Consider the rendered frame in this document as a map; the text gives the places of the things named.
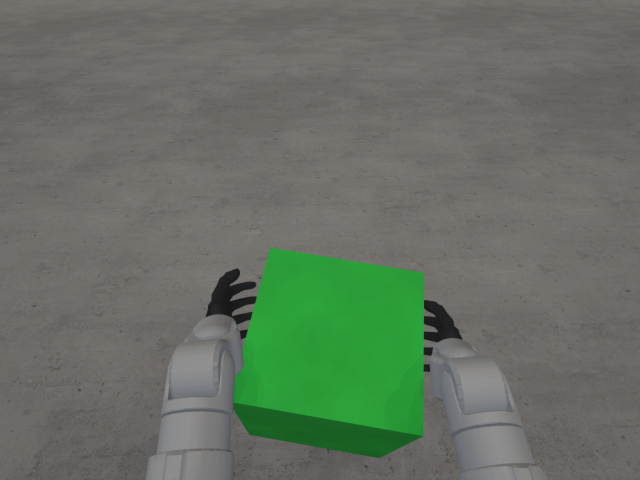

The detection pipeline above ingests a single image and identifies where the robot right forearm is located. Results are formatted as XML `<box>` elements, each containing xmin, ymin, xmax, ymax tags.
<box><xmin>429</xmin><ymin>338</ymin><xmax>548</xmax><ymax>480</ymax></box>

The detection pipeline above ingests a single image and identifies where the robot left hand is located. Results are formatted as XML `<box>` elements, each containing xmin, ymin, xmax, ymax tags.
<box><xmin>205</xmin><ymin>269</ymin><xmax>257</xmax><ymax>339</ymax></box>

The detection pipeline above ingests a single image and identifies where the robot right hand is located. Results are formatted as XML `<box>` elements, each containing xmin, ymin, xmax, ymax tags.
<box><xmin>424</xmin><ymin>300</ymin><xmax>463</xmax><ymax>372</ymax></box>

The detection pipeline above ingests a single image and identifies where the robot left forearm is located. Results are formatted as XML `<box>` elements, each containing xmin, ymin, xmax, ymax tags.
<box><xmin>145</xmin><ymin>314</ymin><xmax>244</xmax><ymax>480</ymax></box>

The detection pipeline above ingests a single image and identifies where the carton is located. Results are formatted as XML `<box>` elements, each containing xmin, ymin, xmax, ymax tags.
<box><xmin>233</xmin><ymin>248</ymin><xmax>424</xmax><ymax>458</ymax></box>

